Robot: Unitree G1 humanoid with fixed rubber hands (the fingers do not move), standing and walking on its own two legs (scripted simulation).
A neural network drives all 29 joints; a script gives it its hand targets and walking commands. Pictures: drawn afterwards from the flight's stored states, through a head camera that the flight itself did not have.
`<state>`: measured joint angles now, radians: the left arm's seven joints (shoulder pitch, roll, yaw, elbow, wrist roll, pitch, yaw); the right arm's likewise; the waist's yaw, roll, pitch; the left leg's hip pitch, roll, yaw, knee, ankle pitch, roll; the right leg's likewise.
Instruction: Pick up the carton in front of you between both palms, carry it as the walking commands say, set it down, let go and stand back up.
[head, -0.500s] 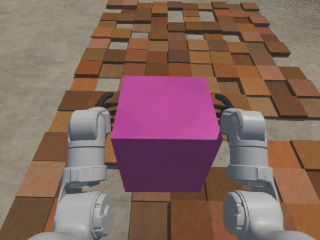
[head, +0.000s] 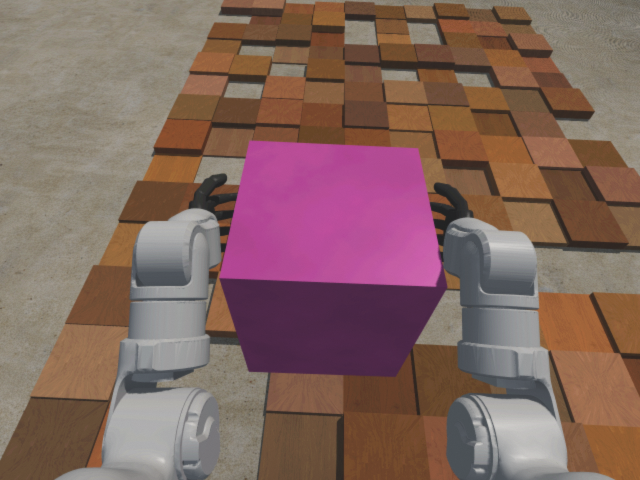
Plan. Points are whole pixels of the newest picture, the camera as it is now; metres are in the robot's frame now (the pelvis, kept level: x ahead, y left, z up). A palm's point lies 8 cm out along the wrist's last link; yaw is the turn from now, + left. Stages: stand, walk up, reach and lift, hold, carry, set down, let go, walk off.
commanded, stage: carry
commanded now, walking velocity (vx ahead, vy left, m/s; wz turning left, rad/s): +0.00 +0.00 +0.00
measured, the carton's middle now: (327, 267) +0.37 +0.00 +0.04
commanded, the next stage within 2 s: none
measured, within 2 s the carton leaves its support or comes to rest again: neither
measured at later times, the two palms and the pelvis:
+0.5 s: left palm (194, 244) +0.34 +0.16 +0.12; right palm (454, 251) +0.34 -0.14 +0.11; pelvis -0.01 +0.00 -0.01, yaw +0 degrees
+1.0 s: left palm (184, 268) +0.30 +0.16 +0.13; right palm (467, 273) +0.30 -0.14 +0.13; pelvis -0.04 +0.01 -0.01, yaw +0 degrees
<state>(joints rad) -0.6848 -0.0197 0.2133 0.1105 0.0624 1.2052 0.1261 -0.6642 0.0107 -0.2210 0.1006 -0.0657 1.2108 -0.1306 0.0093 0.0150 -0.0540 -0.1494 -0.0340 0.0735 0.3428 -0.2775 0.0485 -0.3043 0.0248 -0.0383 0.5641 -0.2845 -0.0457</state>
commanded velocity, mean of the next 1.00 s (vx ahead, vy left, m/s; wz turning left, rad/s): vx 0.00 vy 0.00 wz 0.00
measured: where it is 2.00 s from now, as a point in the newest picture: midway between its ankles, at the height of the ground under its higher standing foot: outside the picture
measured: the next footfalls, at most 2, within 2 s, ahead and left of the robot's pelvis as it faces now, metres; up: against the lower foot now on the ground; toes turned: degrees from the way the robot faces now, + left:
none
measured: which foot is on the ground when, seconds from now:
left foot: down 0.00-1.00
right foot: down 0.00-1.00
